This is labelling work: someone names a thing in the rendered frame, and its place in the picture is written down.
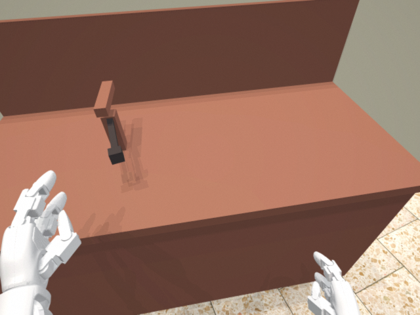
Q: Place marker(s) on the robot right hand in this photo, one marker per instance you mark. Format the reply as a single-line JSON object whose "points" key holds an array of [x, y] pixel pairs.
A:
{"points": [[340, 298]]}

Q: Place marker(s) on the tap lever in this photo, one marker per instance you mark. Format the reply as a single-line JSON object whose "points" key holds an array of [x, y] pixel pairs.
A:
{"points": [[115, 153]]}

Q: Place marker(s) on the robot left forearm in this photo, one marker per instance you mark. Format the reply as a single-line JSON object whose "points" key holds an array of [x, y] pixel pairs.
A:
{"points": [[31, 299]]}

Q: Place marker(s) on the counter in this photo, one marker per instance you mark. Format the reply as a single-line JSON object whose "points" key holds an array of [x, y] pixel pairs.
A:
{"points": [[242, 157]]}

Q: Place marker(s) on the robot left hand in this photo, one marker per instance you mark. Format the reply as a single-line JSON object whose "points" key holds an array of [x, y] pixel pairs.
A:
{"points": [[27, 239]]}

